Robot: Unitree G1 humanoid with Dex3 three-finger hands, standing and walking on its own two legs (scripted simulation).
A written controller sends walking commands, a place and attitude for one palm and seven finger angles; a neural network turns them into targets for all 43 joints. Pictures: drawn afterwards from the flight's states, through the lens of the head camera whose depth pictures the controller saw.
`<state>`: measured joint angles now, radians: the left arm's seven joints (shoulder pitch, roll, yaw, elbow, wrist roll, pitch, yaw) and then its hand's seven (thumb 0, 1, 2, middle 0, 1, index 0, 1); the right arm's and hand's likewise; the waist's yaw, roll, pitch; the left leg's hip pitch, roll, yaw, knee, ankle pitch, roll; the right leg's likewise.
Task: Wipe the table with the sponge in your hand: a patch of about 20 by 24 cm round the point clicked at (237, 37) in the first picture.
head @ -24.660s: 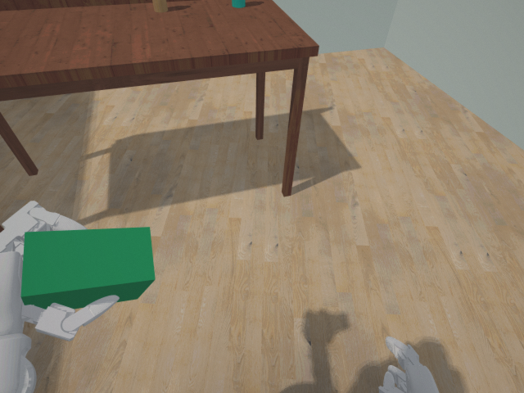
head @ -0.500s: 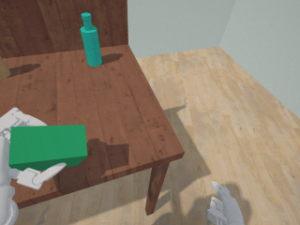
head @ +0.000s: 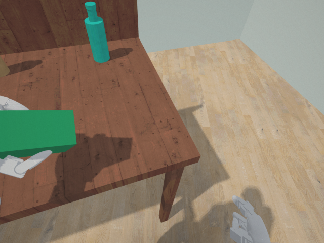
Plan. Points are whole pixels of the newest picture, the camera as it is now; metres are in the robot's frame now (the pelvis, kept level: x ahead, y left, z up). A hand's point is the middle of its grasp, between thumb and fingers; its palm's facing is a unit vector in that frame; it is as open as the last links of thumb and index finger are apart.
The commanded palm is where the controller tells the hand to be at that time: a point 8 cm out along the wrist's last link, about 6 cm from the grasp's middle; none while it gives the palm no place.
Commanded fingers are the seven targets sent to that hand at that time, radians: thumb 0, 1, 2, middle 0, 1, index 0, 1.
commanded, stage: look again from close up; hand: left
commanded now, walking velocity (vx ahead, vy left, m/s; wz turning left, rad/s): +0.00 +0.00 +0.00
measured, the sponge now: (45, 134) +0.26 +0.25 +0.16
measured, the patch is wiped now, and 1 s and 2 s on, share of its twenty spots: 0.00 0.00 0.00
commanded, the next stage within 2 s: come to a stop and stand still in 0.12 s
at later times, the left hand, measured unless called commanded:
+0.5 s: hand (6, 134) +0.23 +0.28 +0.21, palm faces +0.50 -0.76 -0.41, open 10.3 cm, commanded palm +0.15 +0.28 +0.18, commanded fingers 0.00 0.10 1.30 -1.20 -1.60 -1.20 -1.60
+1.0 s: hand (26, 146) +0.23 +0.27 +0.17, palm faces +0.40 -0.83 -0.39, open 10.3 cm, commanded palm +0.17 +0.30 +0.18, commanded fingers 0.00 0.10 1.30 -1.20 -1.60 -1.20 -1.60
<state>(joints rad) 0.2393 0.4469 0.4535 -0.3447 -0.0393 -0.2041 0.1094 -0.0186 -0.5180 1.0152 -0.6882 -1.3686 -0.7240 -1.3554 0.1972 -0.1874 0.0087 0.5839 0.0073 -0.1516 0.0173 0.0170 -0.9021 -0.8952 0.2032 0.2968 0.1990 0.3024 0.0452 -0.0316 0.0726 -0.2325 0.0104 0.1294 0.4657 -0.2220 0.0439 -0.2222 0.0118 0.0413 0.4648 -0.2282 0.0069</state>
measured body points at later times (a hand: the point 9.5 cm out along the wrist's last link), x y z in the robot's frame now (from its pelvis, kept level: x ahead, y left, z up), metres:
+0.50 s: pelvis -0.01 +0.00 -0.01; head +0.01 +0.01 +0.44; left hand +0.19 +0.32 +0.23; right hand +0.17 -0.21 -0.08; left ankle +0.02 +0.09 -0.74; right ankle +0.01 -0.13 -0.74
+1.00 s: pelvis +0.02 +0.01 +0.00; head +0.05 +0.04 +0.45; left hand +0.20 +0.31 +0.19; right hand +0.23 -0.20 -0.06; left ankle +0.02 +0.09 -0.74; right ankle +0.01 -0.13 -0.74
